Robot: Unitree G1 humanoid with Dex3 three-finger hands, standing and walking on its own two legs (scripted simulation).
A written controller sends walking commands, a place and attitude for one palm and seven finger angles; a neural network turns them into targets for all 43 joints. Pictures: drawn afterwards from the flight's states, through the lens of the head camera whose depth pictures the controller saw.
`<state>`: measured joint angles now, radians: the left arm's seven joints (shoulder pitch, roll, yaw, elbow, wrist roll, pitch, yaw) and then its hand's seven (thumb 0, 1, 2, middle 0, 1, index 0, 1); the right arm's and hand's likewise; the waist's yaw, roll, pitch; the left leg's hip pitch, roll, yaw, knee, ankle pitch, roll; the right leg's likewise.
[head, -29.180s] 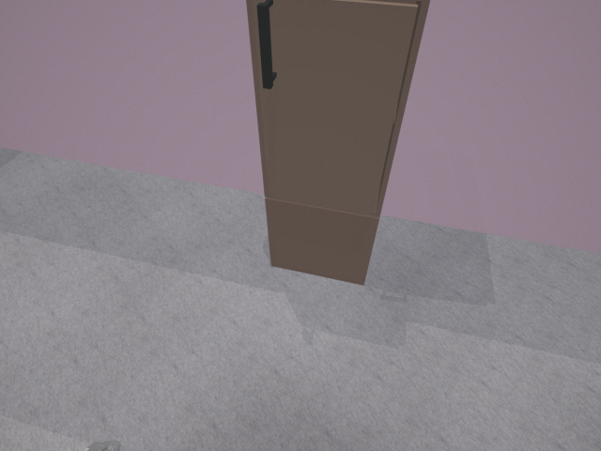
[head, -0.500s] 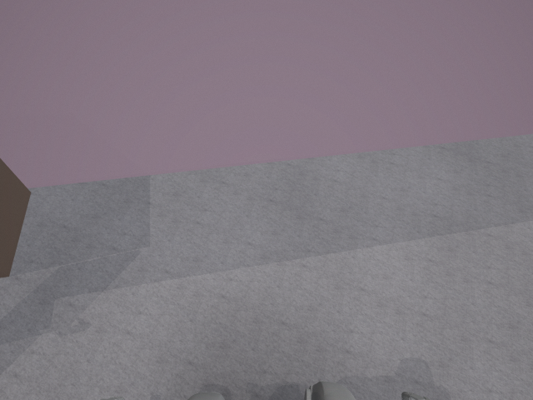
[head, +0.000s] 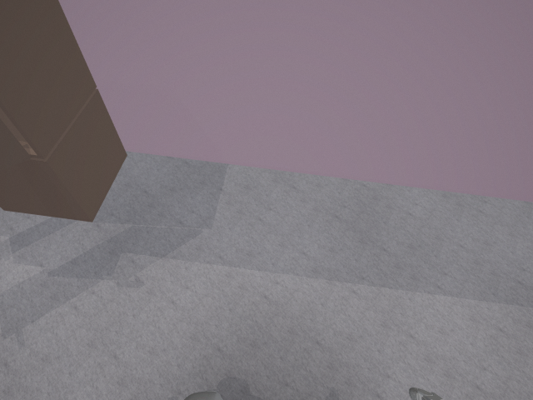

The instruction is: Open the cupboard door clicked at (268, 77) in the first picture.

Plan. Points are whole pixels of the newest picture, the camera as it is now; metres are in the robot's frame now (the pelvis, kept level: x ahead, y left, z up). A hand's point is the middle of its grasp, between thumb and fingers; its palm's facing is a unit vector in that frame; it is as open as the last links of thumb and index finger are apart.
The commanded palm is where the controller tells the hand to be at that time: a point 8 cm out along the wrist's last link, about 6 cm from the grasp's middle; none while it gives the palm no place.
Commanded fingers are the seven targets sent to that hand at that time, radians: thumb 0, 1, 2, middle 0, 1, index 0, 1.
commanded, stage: turn to face it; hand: left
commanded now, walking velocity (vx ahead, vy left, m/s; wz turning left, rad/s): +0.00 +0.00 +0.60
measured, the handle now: out of the picture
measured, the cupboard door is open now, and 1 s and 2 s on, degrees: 46 46 46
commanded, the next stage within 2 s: take the last steps up to it in 1.08 s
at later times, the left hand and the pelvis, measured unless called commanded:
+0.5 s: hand out of the picture +0.04 +0.18 -0.14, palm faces +0.31 -0.91 -0.27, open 7.4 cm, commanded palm none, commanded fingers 0.00 0.90 0.90 -0.20 -0.30 -0.20 -0.30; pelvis +0.02 -0.03 +0.01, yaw +18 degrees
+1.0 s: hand out of the picture +0.00 +0.20 -0.15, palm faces +0.54 -0.79 -0.28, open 7.4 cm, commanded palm none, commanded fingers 0.00 0.90 0.90 -0.20 -0.30 -0.20 -0.30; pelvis +0.04 -0.03 +0.00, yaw +32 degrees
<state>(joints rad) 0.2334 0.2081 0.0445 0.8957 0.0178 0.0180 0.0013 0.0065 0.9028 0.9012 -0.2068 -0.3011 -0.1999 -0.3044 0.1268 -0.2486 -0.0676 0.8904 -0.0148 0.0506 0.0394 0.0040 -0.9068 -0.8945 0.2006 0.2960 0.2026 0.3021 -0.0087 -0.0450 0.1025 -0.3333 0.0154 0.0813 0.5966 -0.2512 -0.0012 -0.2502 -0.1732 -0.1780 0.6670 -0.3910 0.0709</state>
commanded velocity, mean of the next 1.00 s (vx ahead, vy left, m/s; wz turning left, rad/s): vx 0.00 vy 0.00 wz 0.49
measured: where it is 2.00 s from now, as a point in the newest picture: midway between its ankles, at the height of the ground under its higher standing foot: outside the picture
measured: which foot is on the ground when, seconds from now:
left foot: down 0.00-0.34, up 0.36-0.62, down 0.64-0.98, up 1.00-1.00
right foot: down 0.00-0.00, up 0.02-0.32, down 0.34-0.64, up 0.66-0.96, down 0.98-1.00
